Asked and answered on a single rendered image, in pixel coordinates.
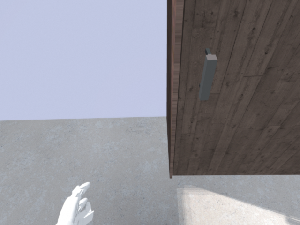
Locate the handle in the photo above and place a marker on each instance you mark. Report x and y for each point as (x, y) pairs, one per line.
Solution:
(207, 75)

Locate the wardrobe door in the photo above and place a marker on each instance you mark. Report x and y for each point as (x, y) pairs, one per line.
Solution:
(250, 125)

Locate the left robot hand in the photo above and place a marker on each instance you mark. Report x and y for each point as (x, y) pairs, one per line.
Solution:
(71, 210)

